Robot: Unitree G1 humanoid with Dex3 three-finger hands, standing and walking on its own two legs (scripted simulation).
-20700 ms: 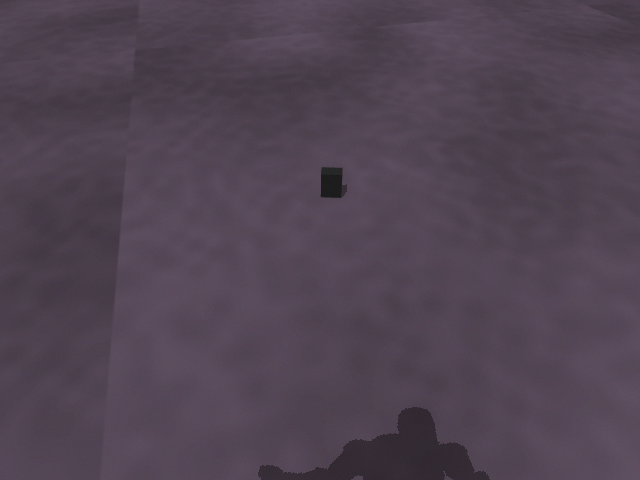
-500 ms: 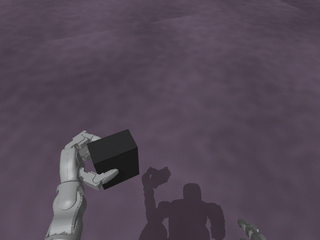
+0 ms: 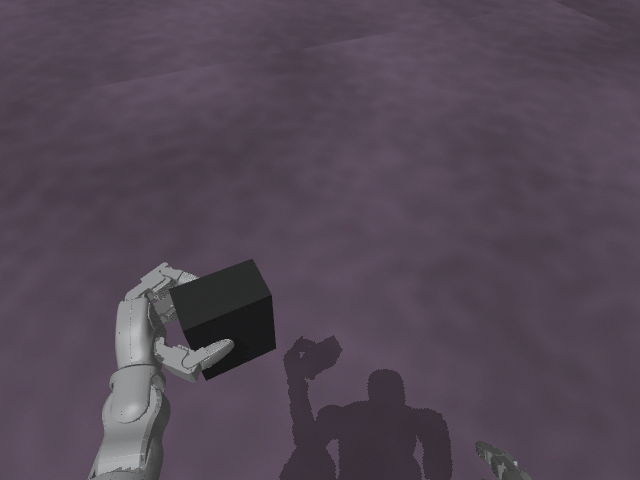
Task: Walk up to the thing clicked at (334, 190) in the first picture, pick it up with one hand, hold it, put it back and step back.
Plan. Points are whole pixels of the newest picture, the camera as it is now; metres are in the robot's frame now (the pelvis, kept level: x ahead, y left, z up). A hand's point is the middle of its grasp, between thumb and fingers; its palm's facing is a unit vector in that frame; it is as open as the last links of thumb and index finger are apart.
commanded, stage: hold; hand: left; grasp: from the side
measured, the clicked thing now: (228, 322) +0.32 +0.14 +0.02
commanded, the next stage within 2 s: crouch in 1.04 s
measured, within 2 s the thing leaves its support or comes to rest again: neither
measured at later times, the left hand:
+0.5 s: hand (194, 315) +0.32 +0.18 +0.04, palm faces +0.22 -0.98 -0.02, open 10.0 cm
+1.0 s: hand (193, 316) +0.32 +0.18 +0.04, palm faces +0.21 -0.98 -0.02, open 10.0 cm
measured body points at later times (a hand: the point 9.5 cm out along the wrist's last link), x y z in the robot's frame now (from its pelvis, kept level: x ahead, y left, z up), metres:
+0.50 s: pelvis +0.00 +0.00 +0.00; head +0.04 +0.01 +0.45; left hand +0.30 +0.23 +0.05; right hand +0.14 -0.24 -0.11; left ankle +0.02 +0.13 -0.70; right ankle +0.00 -0.13 -0.70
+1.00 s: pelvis +0.00 +0.00 +0.00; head +0.04 +0.01 +0.45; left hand +0.30 +0.23 +0.05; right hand +0.14 -0.24 -0.10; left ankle +0.02 +0.13 -0.70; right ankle +0.00 -0.13 -0.70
